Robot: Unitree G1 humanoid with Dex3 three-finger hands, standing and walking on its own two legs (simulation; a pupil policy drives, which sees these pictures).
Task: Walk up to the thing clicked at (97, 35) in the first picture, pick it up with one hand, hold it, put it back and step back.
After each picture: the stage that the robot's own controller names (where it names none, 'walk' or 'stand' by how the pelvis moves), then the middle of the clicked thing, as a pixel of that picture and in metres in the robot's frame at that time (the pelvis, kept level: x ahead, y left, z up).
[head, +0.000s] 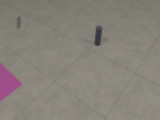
stand; (98, 36) +1.38 -0.17 -0.65
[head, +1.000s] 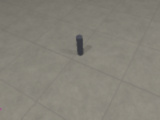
walk; (79, 45) +1.24 +0.13 -0.63
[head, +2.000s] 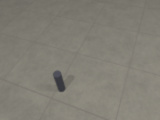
walk; (59, 81) +0.75 +0.27 -0.65
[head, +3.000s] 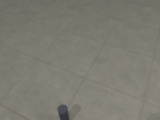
walk; (64, 116) +0.47 +0.18 -0.65
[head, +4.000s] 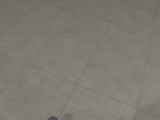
stand; out of the picture +0.39 +0.20 -0.65
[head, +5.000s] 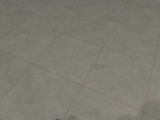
stand; out of the picture +0.36 +0.17 -0.65
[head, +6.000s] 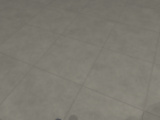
stand; out of the picture +0.38 +0.19 -0.66
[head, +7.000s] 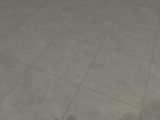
stand; out of the picture +0.36 +0.20 -0.66
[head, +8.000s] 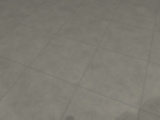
stand; out of the picture +0.36 +0.21 -0.66
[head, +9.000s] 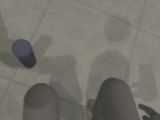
go down; (26, 56) +0.45 +0.21 -0.31
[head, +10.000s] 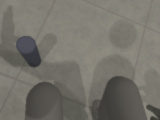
approach; (31, 54) +0.46 +0.20 -0.28
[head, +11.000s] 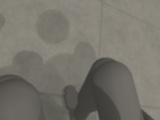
close in; out of the picture +0.46 +0.25 -0.17
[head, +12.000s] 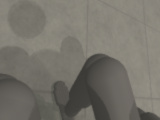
close; out of the picture +0.45 +0.26 -0.17
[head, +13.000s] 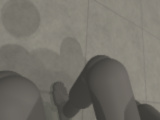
lift; out of the picture +0.41 +0.25 -0.17
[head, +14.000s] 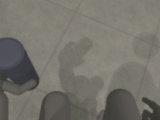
lift; (21, 70) +0.34 +0.20 +0.00
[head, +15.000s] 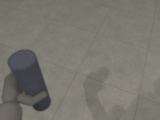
hold; (33, 85) +0.31 +0.17 +0.04
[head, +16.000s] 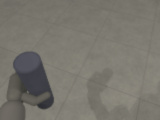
hold; (38, 85) +0.32 +0.16 +0.04
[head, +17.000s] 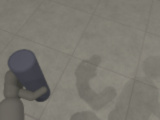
crouch; (33, 80) +0.34 +0.17 -0.01
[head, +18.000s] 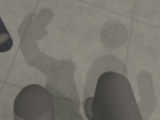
lower; out of the picture +0.49 +0.22 -0.03
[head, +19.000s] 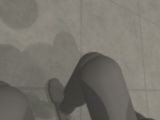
lower; out of the picture +0.47 +0.27 -0.17
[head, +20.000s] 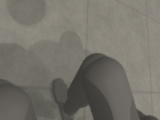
lower; out of the picture +0.46 +0.27 -0.18
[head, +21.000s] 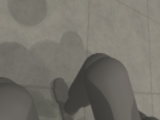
lower; out of the picture +0.46 +0.28 -0.17
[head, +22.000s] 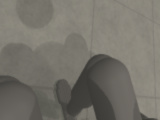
lower; out of the picture +0.45 +0.27 -0.17
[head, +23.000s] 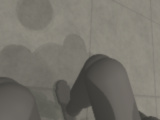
draw back; out of the picture +0.46 +0.25 -0.16
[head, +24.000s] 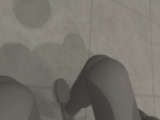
rise; out of the picture +0.46 +0.24 -0.18
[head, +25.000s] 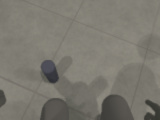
walk; (51, 73) +0.45 +0.17 -0.41
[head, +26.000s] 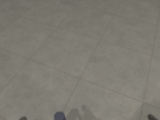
stand; out of the picture +0.40 +0.15 -0.60
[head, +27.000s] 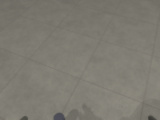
stand; out of the picture +0.38 +0.16 -0.60
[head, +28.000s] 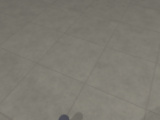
stand; out of the picture +0.40 +0.15 -0.64
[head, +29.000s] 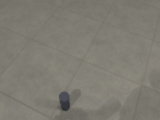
walk; (64, 102) +0.44 +0.10 -0.63
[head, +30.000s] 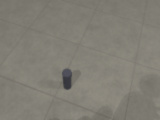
walk; (67, 80) +0.61 +0.12 -0.63
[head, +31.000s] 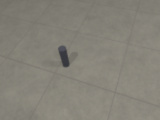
walk; (64, 57) +0.91 +0.25 -0.63
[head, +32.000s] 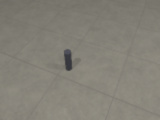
stand; (68, 60) +1.02 +0.17 -0.64
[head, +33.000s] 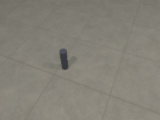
stand; (64, 59) +1.01 +0.19 -0.66
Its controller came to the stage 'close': yes
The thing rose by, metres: 0.69
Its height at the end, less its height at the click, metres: +0.00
